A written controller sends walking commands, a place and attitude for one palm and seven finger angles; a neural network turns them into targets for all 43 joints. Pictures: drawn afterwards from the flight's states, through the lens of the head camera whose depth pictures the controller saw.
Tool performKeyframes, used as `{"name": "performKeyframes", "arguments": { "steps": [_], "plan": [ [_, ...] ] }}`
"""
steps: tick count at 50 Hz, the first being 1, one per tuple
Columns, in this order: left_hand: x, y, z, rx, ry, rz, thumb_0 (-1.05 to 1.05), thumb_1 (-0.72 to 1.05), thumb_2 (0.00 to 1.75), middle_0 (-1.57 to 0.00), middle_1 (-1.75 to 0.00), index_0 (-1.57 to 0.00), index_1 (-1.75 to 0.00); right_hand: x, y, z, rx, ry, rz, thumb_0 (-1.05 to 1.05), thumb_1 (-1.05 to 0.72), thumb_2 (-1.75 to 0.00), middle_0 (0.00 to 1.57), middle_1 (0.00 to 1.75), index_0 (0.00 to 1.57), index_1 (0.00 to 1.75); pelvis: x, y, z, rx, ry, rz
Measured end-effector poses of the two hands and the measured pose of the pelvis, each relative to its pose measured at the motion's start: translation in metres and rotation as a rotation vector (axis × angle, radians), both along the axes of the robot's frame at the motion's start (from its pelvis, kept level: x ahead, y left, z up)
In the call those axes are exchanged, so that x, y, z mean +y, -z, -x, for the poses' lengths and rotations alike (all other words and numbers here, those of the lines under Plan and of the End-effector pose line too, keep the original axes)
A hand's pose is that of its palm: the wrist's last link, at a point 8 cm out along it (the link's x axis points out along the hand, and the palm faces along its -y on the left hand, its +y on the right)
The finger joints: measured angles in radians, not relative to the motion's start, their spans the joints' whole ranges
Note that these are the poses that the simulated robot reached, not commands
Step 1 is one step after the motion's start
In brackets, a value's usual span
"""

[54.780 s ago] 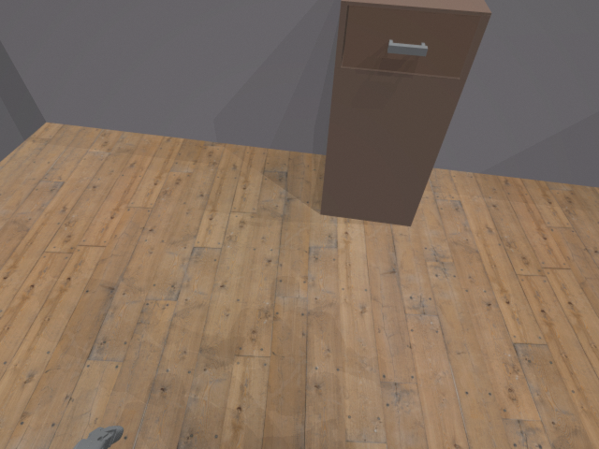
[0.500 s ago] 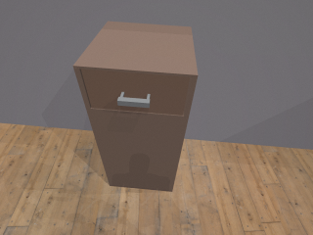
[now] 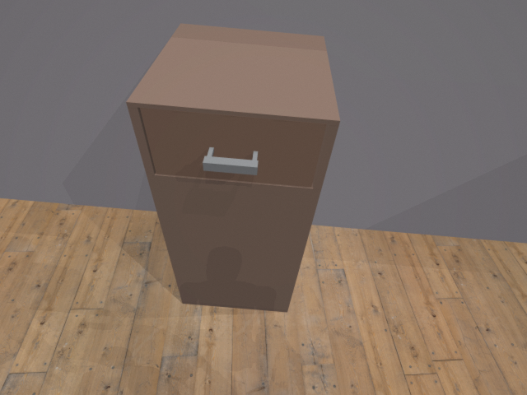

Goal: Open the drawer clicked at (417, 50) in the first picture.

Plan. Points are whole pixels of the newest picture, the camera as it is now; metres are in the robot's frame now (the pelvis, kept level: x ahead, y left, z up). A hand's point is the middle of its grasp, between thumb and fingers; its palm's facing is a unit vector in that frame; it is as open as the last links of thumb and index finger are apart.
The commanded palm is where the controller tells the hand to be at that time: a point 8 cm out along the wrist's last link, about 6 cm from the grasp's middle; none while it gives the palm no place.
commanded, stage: look again from close up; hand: left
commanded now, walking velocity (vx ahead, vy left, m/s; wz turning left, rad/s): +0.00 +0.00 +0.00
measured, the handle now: (232, 159) +0.56 +0.10 +0.03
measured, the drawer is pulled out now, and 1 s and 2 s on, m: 0.00 0.00 0.00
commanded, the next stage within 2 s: shuffle to correct the standing spot in 0.56 s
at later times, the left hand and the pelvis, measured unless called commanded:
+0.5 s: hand out of the picture -0.05 +0.14 -0.18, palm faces +0.04 -0.99 -0.15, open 7.4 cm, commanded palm none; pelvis -0.01 -0.01 +0.00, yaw -1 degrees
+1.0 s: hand out of the picture -0.07 +0.08 -0.17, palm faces +0.09 -0.99 -0.13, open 7.4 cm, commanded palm none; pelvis -0.01 -0.07 +0.00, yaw +0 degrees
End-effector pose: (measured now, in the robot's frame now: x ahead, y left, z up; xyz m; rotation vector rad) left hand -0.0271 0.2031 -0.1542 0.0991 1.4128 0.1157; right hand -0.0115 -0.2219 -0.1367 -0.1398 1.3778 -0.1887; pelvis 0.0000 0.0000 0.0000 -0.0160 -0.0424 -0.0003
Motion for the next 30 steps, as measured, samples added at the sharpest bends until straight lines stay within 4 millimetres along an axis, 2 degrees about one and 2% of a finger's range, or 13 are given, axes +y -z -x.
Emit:
{"name": "performKeyframes", "arguments": {
  "steps": [11, 21, 30],
  "plan": [
    [-0.002, -0.001, 0.025, 0.055, -0.018, -0.001, 0.0, 0.91, 0.9, -0.2, -0.3, -0.2, -0.3, 0.01, 0.005, 0.016, 0.034, 0.026, -0.024, 0.01, -0.91, -0.89, 0.2, 0.3, 0.2, 0.3, 0.002, 0.0, 0.004, -0.002, 0.005, -0.004],
    [-0.01, -0.004, 0.031, 0.055, -0.026, -0.006, 0.0, 0.91, 0.9, -0.2, -0.3, -0.2, -0.3, 0.011, 0.009, 0.022, 0.032, 0.041, -0.044, 0.01, -0.91, -0.89, 0.2, 0.3, 0.2, 0.3, -0.002, -0.001, 0.008, -0.002, 0.01, -0.012],
    [-0.025, -0.005, 0.034, 0.043, -0.031, -0.004, 0.0, 0.91, 0.9, -0.2, -0.3, -0.2, -0.3, 0.002, 0.011, 0.028, 0.034, 0.042, -0.058, 0.01, -0.91, -0.89, 0.2, 0.3, 0.2, 0.3, -0.014, -0.001, 0.012, -0.002, 0.008, -0.014]
  ]
}}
